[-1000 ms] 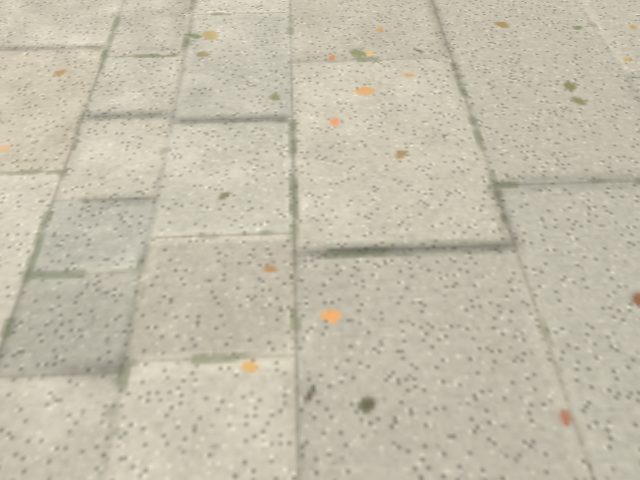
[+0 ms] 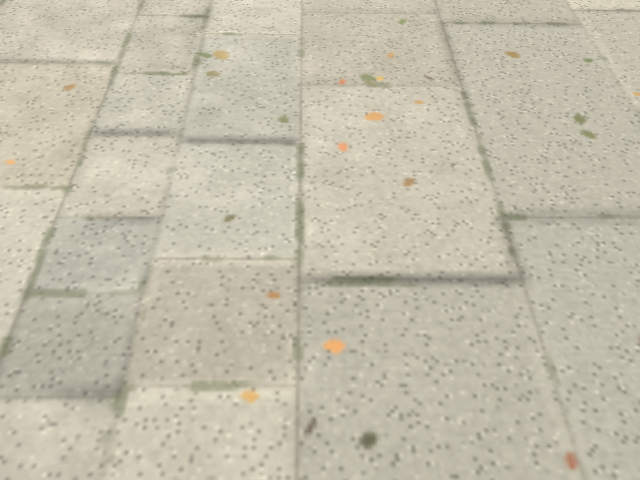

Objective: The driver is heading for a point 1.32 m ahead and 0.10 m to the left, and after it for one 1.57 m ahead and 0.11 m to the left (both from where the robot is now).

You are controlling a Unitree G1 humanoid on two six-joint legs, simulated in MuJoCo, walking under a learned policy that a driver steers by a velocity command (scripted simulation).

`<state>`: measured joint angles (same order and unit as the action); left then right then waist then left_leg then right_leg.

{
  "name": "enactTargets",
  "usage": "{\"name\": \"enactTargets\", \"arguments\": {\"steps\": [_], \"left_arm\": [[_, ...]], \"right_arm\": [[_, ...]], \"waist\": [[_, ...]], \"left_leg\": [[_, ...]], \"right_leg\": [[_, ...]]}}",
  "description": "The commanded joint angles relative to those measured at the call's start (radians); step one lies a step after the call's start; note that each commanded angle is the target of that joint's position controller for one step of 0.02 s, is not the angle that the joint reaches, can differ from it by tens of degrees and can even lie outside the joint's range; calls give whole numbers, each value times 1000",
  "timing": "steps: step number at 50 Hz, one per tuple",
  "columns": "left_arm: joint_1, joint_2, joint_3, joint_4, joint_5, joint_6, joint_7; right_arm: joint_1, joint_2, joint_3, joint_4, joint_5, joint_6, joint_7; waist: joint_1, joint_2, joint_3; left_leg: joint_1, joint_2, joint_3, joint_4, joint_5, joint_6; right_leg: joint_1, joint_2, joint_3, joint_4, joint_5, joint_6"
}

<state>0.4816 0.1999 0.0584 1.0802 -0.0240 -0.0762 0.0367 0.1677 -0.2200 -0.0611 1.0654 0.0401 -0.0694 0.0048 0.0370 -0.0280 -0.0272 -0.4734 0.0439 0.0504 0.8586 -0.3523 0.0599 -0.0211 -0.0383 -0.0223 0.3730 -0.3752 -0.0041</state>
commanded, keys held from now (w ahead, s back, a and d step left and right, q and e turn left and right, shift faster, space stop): w+shift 0.96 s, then shift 0.04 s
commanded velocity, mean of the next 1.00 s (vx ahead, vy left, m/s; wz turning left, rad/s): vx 0.89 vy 0.00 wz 0.00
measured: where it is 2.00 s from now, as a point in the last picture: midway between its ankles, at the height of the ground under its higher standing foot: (323, 269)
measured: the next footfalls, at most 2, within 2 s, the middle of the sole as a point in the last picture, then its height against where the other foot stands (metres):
left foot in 0.12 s outside the picture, level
right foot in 0.62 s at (364, 428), level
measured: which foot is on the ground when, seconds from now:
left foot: up 0.00-0.10, down 0.12-0.64, up 0.66-1.00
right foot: down 0.00-0.14, up 0.16-0.60, down 0.62-1.00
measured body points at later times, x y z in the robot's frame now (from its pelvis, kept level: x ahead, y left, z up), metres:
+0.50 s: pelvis +0.30 +0.06 -0.01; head +0.32 +0.07 +0.44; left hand +0.54 +0.27 -0.09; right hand +0.19 -0.15 -0.15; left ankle +0.10 +0.16 -0.74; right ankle +0.56 -0.09 -0.67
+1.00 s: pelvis +0.76 +0.04 +0.00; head +0.77 +0.05 +0.45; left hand +0.70 +0.28 -0.15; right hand +0.99 -0.18 -0.08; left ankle +1.03 +0.21 -0.66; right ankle +0.62 -0.06 -0.74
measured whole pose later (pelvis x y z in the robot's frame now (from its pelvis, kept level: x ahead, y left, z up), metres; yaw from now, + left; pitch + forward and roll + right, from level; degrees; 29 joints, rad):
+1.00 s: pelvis +0.76 +0.04 +0.00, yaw +0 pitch +1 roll -2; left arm 0.48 0.21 0.03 0.96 -0.02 -0.13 -0.01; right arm 0.02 -0.24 -0.01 0.77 0.01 -0.12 0.02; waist 0.09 0.03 -0.01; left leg -0.80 0.14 -0.01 0.65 0.24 0.03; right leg 0.12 0.07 -0.04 0.19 -0.33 -0.04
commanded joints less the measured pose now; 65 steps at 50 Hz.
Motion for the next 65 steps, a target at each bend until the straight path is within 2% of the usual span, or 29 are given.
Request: {"name": "enactTargets", "arguments": {"steps": [1,4,6,7,8,9,11,12,16,26,28,30,31,32,33,34,36,39,43,48,52,55,56,57,58,59,60,61,65], "left_arm": [[-22,146,27,-70,-3,-18,-10],[-41,174,32,-91,-8,-20,-16],[-106,164,23,-117,8,-24,-22],[-194,78,-3,-172,34,-33,-24],[-166,-16,-17,-227,-16,-67,-23],[-221,50,-8,-258,-66,-88,-32],[-264,58,-15,-274,-36,-85,-42],[-256,60,-9,-275,-9,-70,-40],[-246,66,-8,-278,2,-9,-46],[-665,57,-21,-438,-18,-60,-117],[-631,103,-3,-455,-28,-57,-120],[-323,208,42,-391,-41,-35,-99],[-72,260,62,-318,-35,-19,-82],[42,362,82,-278,9,-30,-84],[108,266,66,-238,17,-34,-80],[30,192,45,-221,18,-40,-76],[-137,122,19,-226,36,-57,-88],[-249,73,-2,-217,32,-62,-93],[-186,135,4,-195,20,-70,-66],[-28,166,0,-172,1,-74,-37],[53,203,8,-138,13,-21,-19],[-51,250,21,-163,40,15,-18],[-26,173,2,-198,59,12,-16],[265,-30,-54,-144,19,-6,-42],[250,101,-32,-111,1,-19,-45],[52,159,-14,-176,-21,-18,-40],[-83,177,-14,-223,-7,-14,-26],[-138,182,-3,-236,7,-2,-15],[-82,93,-14,-231,18,45,-3]], "right_arm": [[-176,-37,-2,-103,0,-51,23],[-34,-56,-11,-67,8,-38,26],[299,-158,-65,17,15,-37,11],[502,-272,-87,50,-3,-36,0],[473,-223,-49,35,-41,-64,20],[311,-142,-18,4,-35,-76,30],[193,-86,11,-18,-36,-77,42],[138,-78,18,-29,-45,-70,44],[171,-76,32,-25,-47,-66,21],[379,-123,28,-39,-26,-41,-31],[391,-168,13,-43,-51,-30,-31],[357,-207,-2,-44,-81,-3,-31],[288,-196,5,-78,-78,0,-31],[473,34,59,-113,-65,-29,3],[415,-29,51,-97,-5,-84,13],[227,-129,20,-170,41,-98,8],[88,-97,28,-223,16,-104,-2],[182,-39,30,-218,-3,-43,0],[9,-79,34,-288,-36,-25,-17],[-218,-67,41,-349,-22,-61,17],[-272,-95,27,-394,-30,-80,57],[124,-206,-22,-291,-29,-69,45],[263,-294,-31,-257,-61,-56,28],[282,-320,-31,-237,-87,-65,46],[272,-242,-24,-247,-73,-53,55],[173,-185,-10,-260,-58,-44,50],[75,-158,3,-257,-49,-42,44],[28,-125,14,-260,-57,-48,36],[-24,-117,22,-218,-83,-62,38]], "waist": [[-2,-100,180],[-81,-103,166],[-257,-47,2],[-335,233,-96],[-234,429,-162],[-172,260,-29],[-100,74,45],[-58,71,72],[-9,74,155],[-90,70,205],[-37,165,124],[141,276,-61],[262,249,-190],[107,-135,-421],[152,-187,-538],[145,-200,-295],[49,56,-89],[-94,-10,27],[-75,-14,167],[20,28,178],[18,-23,170],[-213,-112,-80],[-210,24,-269],[-77,422,-522],[-137,224,-648],[-135,170,-461],[-101,30,-269],[-77,27,-184],[23,73,-113]], "left_leg": [[-111,28,25,-131,37,-12],[212,-40,113,-222,87,-19],[606,-62,84,-248,70,30],[762,171,-306,-369,-249,108],[790,335,-913,-676,-552,218],[702,373,-884,-700,-580,197],[526,305,-580,-653,-327,155],[408,252,-463,-660,-241,125],[234,177,-255,-750,-64,133],[564,181,3,-815,526,97],[687,214,9,-669,1032,85],[695,230,22,-285,1423,67],[418,196,15,41,1245,44],[-104,-15,-85,535,359,-6],[-189,-83,-261,632,-72,41],[-300,-22,-220,668,-46,73],[-247,57,-189,577,47,78],[-148,140,-180,473,77,54],[-292,169,-126,241,289,-21],[-122,78,-20,-206,674,-33],[-110,-25,10,-416,624,-5],[269,-67,9,-396,584,58],[620,142,-189,-229,951,84],[1042,447,-699,-274,1128,372],[1009,375,-747,-373,883,335],[855,326,-546,-384,827,275],[609,276,-423,-436,857,229],[448,251,-364,-458,916,222],[160,196,-195,-557,1007,227]], "right_leg": [[-92,-229,207,-254,-138,-166],[-274,-204,127,-171,-56,-177],[-408,-131,19,259,407,-127],[-636,-41,-39,795,244,-64],[-862,108,147,1061,-113,-83],[-1007,20,188,1154,-20,-129],[-997,-92,137,1104,148,-150],[-935,-130,125,1031,208,-140],[-912,-155,85,918,313,-69],[-735,-13,-63,164,546,-79],[-622,62,-105,174,427,-111],[-282,116,-112,217,299,-166],[115,27,4,270,244,-195],[617,-284,622,206,-260,-397],[641,-317,937,-58,-521,-364],[494,-280,795,-117,-395,-288],[86,-223,534,-141,-91,-253],[-251,-156,341,-208,-67,-250],[-353,-126,203,-304,76,-247],[-263,-90,52,-353,255,-199],[60,-143,40,-192,670,-145],[130,-115,10,305,1083,-56],[-105,-47,9,639,700,-25],[-479,182,116,1167,-247,48],[-496,136,279,1225,-218,22],[-553,68,215,1166,-198,14],[-555,17,151,1046,-143,17],[-524,-14,141,980,-109,21],[-335,-67,123,705,-67,28]]}}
